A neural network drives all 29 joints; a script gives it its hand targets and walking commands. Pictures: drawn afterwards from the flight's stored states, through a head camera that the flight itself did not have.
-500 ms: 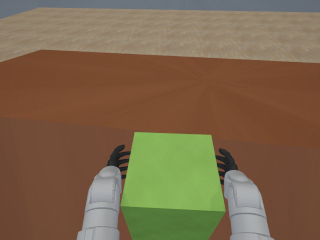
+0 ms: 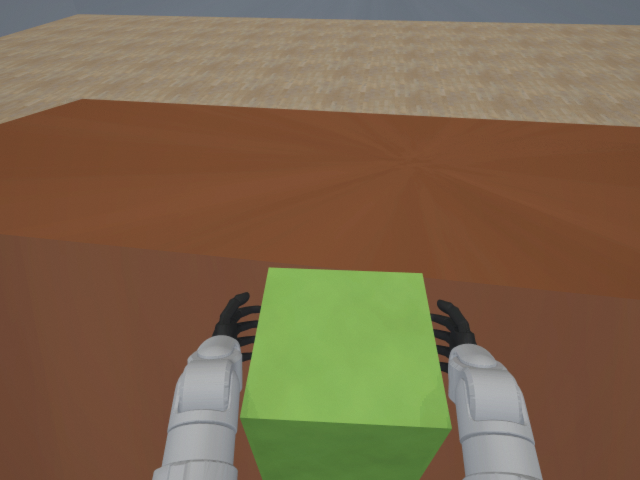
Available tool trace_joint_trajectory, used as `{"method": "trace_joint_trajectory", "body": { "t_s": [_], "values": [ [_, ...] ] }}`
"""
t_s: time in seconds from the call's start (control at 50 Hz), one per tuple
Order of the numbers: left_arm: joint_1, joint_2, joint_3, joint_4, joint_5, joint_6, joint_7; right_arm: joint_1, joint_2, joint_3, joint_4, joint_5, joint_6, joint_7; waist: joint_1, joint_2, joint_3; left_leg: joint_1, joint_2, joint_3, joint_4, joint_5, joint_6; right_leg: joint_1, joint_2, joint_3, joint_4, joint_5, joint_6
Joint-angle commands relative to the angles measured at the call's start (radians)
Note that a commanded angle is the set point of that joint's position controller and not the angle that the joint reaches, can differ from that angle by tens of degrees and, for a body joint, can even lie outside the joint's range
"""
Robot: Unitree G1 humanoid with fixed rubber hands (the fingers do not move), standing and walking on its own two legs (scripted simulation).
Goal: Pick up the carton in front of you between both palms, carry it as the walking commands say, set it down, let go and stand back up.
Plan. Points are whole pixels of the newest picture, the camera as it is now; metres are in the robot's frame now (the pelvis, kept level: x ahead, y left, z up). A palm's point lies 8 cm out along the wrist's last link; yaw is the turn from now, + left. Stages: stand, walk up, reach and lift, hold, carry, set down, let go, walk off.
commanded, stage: hold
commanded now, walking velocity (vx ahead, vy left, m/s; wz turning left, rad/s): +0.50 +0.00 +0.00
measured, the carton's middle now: (340, 382) +0.29 +0.00 -0.03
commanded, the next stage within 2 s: carry in 0.02 s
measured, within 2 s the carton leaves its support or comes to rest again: neither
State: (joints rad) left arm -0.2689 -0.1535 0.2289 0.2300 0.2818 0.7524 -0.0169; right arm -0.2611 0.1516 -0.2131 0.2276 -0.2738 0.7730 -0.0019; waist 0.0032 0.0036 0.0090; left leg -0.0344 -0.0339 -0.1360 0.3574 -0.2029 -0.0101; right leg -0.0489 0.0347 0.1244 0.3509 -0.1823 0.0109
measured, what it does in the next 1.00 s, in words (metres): walks ahead: right foot, then left foot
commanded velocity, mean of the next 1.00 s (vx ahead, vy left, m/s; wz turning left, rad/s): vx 0.50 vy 0.00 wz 0.00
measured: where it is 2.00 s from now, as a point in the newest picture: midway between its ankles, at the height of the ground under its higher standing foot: (320, 298)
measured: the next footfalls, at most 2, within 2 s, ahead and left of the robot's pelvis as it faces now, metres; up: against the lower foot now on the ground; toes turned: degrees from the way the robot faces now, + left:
right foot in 0.40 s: +0.14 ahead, -0.09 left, +0.00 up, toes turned -7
left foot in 0.70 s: +0.38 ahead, +0.15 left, +0.00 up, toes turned +13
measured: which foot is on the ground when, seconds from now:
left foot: down 0.00-0.42, up 0.44-0.68, down 0.70-1.00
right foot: down 0.00-0.24, up 0.26-0.38, down 0.40-0.72, up 0.74-1.00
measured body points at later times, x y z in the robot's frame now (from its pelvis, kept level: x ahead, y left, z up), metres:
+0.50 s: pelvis +0.14 +0.01 -0.01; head +0.12 +0.02 +0.44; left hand +0.40 +0.17 +0.07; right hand +0.41 -0.13 +0.07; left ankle +0.03 +0.12 -0.71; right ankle +0.10 -0.08 -0.75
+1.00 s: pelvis +0.42 +0.07 +0.00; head +0.42 +0.09 +0.45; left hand +0.69 +0.22 +0.09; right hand +0.67 -0.09 +0.09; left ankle +0.34 +0.14 -0.75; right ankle +0.50 -0.07 -0.69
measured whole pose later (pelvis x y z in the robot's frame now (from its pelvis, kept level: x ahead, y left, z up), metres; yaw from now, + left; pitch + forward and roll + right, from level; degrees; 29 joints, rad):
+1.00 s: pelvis +0.42 +0.07 +0.00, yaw +0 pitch +6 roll -2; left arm -0.05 -0.13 0.05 -0.50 0.07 1.22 0.12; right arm -0.04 0.13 -0.07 -0.50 -0.05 1.22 -0.13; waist -0.05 0.01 -0.12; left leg -0.11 0.03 0.21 0.27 -0.26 0.04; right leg -0.62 -0.09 -0.13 0.80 -0.17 0.00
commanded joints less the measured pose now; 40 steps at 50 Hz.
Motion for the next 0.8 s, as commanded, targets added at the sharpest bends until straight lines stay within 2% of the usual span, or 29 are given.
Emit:
{"method": "trace_joint_trajectory", "body": {
  "t_s": [0.0, 0.04, 0.06, 0.08, 0.12, 0.16, 0.2, 0.22, 0.24, 0.26, 0.28, 0.3, 0.34, 0.38, 0.4, 0.42, 0.44, 0.46, 0.48, 0.5, 0.54, 0.58, 0.62, 0.64, 0.68, 0.7, 0.72, 0.74, 0.78],
  "values": [
    [-0.470, -0.920, -0.551, -0.029, -0.272, -0.018, -0.228, -0.519, 0.916, 0.554, -0.061, 0.272, -0.039, 0.236, 0.001, -0.015, -0.222, -0.122, 0.113, 0.031, 0.037, 0.052, 0.011, -0.044, -0.118, -0.041, 0.055, 0.038, -0.007],
    [-0.468, -0.921, -0.580, -0.061, -0.290, -0.014, -0.222, -0.525, 0.919, 0.579, -0.102, 0.294, -0.036, 0.232, 0.002, -0.015, -0.221, -0.201, 0.085, 0.002, 0.006, -0.369, 0.023, -0.133, -0.107, 0.002, -0.007, -0.403, -0.023],
    [-0.485, -0.928, -0.604, -0.095, -0.302, -0.008, -0.216, -0.539, 0.925, 0.602, -0.129, 0.309, -0.030, 0.228, 0.001, -0.023, -0.198, -0.258, 0.075, 0.005, 0.021, -0.486, 0.026, -0.162, -0.114, 0.025, -0.020, -0.530, -0.034],
    [-0.497, -0.932, -0.620, -0.126, -0.312, 0.000, -0.210, -0.556, 0.929, 0.623, -0.159, 0.323, -0.022, 0.225, 0.002, -0.037, -0.185, -0.295, 0.073, 0.027, 0.057, -0.464, 0.023, -0.169, -0.133, 0.041, -0.026, -0.534, -0.045],
    [-0.479, -0.926, -0.660, -0.187, -0.339, 0.025, -0.190, -0.553, 0.929, 0.677, -0.222, 0.359, 0.005, 0.213, 0.009, -0.101, -0.245, -0.307, 0.041, 0.128, 0.193, -0.267, 0.006, -0.130, -0.192, 0.092, -0.064, -0.449, -0.081],
    [-0.453, -0.914, -0.705, -0.257, -0.364, 0.070, -0.166, -0.539, 0.923, 0.726, -0.284, 0.394, 0.047, 0.198, 0.005, -0.152, -0.289, -0.301, 0.015, 0.191, 0.175, -0.219, 0.006, -0.118, -0.230, 0.116, -0.075, -0.444, -0.114],
    [-0.451, -0.887, -0.738, -0.330, -0.386, 0.126, -0.144, -0.548, 0.903, 0.751, -0.348, 0.419, 0.099, 0.179, 0.002, -0.099, -0.278, -0.180, 0.040, 0.175, 0.069, -0.255, 0.019, -0.237, -0.196, 0.030, -0.006, -0.463, -0.087],
    [-0.452, -0.875, -0.749, -0.361, -0.399, 0.156, -0.134, -0.527, 0.886, 0.751, -0.360, 0.426, 0.128, 0.167, -0.004, 0.013, -0.257, -0.107, 0.121, 0.061, -0.004, -0.322, 0.040, -0.341, -0.138, -0.069, 0.116, -0.405, -0.049],
    [-0.452, -0.860, -0.758, -0.389, -0.413, 0.188, -0.124, -0.477, 0.865, 0.748, -0.364, 0.424, 0.157, 0.151, -0.018, 0.206, -0.249, -0.019, 0.258, -0.154, -0.100, -0.373, 0.096, -0.481, -0.073, -0.191, 0.347, -0.304, -0.005],
    [-0.451, -0.838, -0.778, -0.422, -0.430, 0.219, -0.116, -0.425, 0.846, 0.742, -0.371, 0.419, 0.183, 0.133, -0.025, 0.284, -0.196, 0.066, 0.349, -0.307, -0.132, -0.252, 0.166, -0.648, -0.050, -0.242, 0.377, -0.317, 0.010],
    [-0.460, -0.832, -0.804, -0.450, -0.457, 0.245, -0.109, -0.403, 0.830, 0.738, -0.409, 0.417, 0.207, 0.114, -0.032, 0.243, -0.174, 0.092, 0.365, -0.323, -0.114, -0.084, 0.208, -0.688, -0.066, -0.231, 0.364, -0.359, 0.000],
    [-0.432, -0.836, -0.826, -0.474, -0.486, 0.268, -0.100, -0.379, 0.818, 0.745, -0.461, 0.423, 0.233, 0.097, -0.031, 0.186, -0.204, 0.107, 0.356, -0.262, -0.081, 0.050, 0.211, -0.662, -0.070, -0.233, 0.324, -0.358, -0.007],
    [-0.364, -0.844, -0.847, -0.532, -0.516, 0.305, -0.083, -0.346, 0.825, 0.779, -0.562, 0.450, 0.276, 0.074, -0.023, 0.145, -0.293, 0.107, 0.297, -0.091, -0.015, 0.175, 0.162, -0.506, -0.030, -0.292, 0.180, -0.205, -0.009],
    [-0.282, -0.846, -0.848, -0.591, -0.519, 0.339, -0.066, -0.285, 0.833, 0.806, -0.631, 0.475, 0.314, 0.064, -0.009, 0.113, -0.366, -0.097, 0.217, 0.090, 0.098, 0.106, 0.095, -0.125, -0.021, -0.330, 0.030, -0.053, -0.015],
    [-0.228, -0.854, -0.841, -0.604, -0.518, 0.357, -0.058, -0.262, 0.823, 0.811, -0.658, 0.483, 0.332, 0.061, 0.009, 0.046, -0.409, -0.304, 0.181, 0.156, 0.219, 0.046, 0.058, 0.138, -0.104, -0.223, -0.009, -0.064, -0.041],
    [-0.187, -0.842, -0.821, -0.611, -0.499, 0.367, -0.049, -0.289, 0.819, 0.825, -0.713, 0.503, 0.355, 0.062, 0.028, -0.215, -0.401, -0.549, 0.097, 0.271, 0.470, -0.102, 0.009, 0.270, -0.331, 0.129, -0.091, -0.138, -0.129],
    [-0.156, -0.850, -0.813, -0.625, -0.492, 0.382, -0.039, -0.301, 0.817, 0.847, -0.743, 0.533, 0.378, 0.066, 0.030, -0.307, -0.340, -0.764, 0.053, 0.257, 0.576, -0.306, 0.010, 0.345, -0.469, 0.336, -0.102, 0.022, -0.232],
    [-0.150, -0.859, -0.810, -0.675, -0.492, 0.395, -0.034, -0.298, 0.827, 0.862, -0.766, 0.555, 0.390, 0.071, 0.034, -0.211, -0.298, -0.821, 0.102, 0.195, 0.631, -0.375, 0.027, 0.330, -0.492, 0.326, -0.092, 0.135, -0.269],
    [-0.153, -0.874, -0.817, -0.719, -0.500, 0.406, -0.032, -0.280, 0.841, 0.864, -0.784, 0.569, 0.398, 0.075, 0.035, -0.129, -0.282, -0.835, 0.126, 0.184, 0.643, -0.389, 0.029, 0.311, -0.472, 0.265, -0.084, 0.198, -0.261],
    [-0.176, -0.876, -0.827, -0.764, -0.514, 0.414, -0.030, -0.266, 0.851, 0.860, -0.794, 0.576, 0.403, 0.076, 0.037, -0.078, -0.286, -0.833, 0.141, 0.183, 0.588, -0.365, 0.027, 0.297, -0.454, 0.202, -0.106, 0.155, -0.236],
    [-0.220, -0.860, -0.851, -0.816, -0.545, 0.429, -0.026, -0.248, 0.852, 0.850, -0.799, 0.574, 0.410, 0.067, 0.028, -0.084, -0.282, -0.718, 0.124, 0.228, 0.424, -0.236, 0.017, 0.208, -0.377, 0.037, -0.132, 0.127, -0.169],
    [-0.204, -0.824, -0.865, -0.832, -0.566, 0.443, -0.026, -0.202, 0.829, 0.831, -0.798, 0.548, 0.417, 0.047, 0.024, -0.138, -0.271, -0.581, 0.085, 0.292, 0.303, -0.118, 0.013, 0.116, -0.322, -0.093, -0.129, 0.141, -0.136],
    [-0.187, -0.786, -0.867, -0.835, -0.577, 0.458, -0.025, -0.166, 0.793, 0.806, -0.796, 0.522, 0.426, 0.028, 0.021, -0.163, -0.253, -0.429, 0.059, 0.341, 0.195, -0.022, 0.014, 0.012, -0.294, -0.179, -0.106, 0.120, -0.112],
    [-0.193, -0.769, -0.864, -0.831, -0.582, 0.465, -0.024, -0.160, 0.781, 0.794, -0.791, 0.512, 0.431, 0.021, 0.009, -0.146, -0.258, -0.301, 0.041, 0.375, 0.138, 0.059, 0.016, -0.062, -0.275, -0.225, -0.053, 0.111, -0.093],
    [-0.192, -0.727, -0.856, -0.834, -0.588, 0.482, -0.021, -0.136, 0.747, 0.767, -0.784, 0.498, 0.447, 0.010, -0.008, -0.083, -0.317, 0.010, 0.016, 0.426, 0.134, 0.013, 0.032, -0.225, -0.222, -0.322, 0.164, 0.160, -0.050],
    [-0.206, -0.700, -0.844, -0.832, -0.587, 0.494, -0.019, -0.133, 0.727, 0.753, -0.776, 0.492, 0.455, 0.004, -0.030, 0.027, -0.336, 0.148, 0.153, 0.210, 0.053, -0.122, 0.060, -0.365, -0.168, -0.357, 0.383, 0.062, -0.006],
    [-0.240, -0.680, -0.840, -0.849, -0.594, 0.510, -0.019, -0.141, 0.706, 0.735, -0.760, 0.481, 0.458, -0.002, -0.039, 0.279, -0.356, 0.231, 0.421, -0.299, -0.127, -0.259, 0.184, -0.573, -0.058, -0.349, 0.685, -0.188, 0.035],
    [-0.252, -0.684, -0.847, -0.834, -0.605, 0.517, -0.022, -0.165, 0.716, 0.741, -0.773, 0.492, 0.466, -0.002, -0.030, 0.238, -0.326, 0.237, 0.485, -0.413, -0.158, -0.179, 0.250, -0.696, -0.075, -0.215, 0.840, -0.332, 0.008],
    [-0.245, -0.749, -0.845, -0.801, -0.601, 0.515, -0.033, -0.215, 0.782, 0.773, -0.801, 0.520, 0.466, 0.007, -0.026, 0.082, -0.322, 0.152, 0.451, -0.277, -0.126, -0.006, 0.239, -0.724, -0.163, -0.150, 0.915, -0.267, -0.031]
  ]
}}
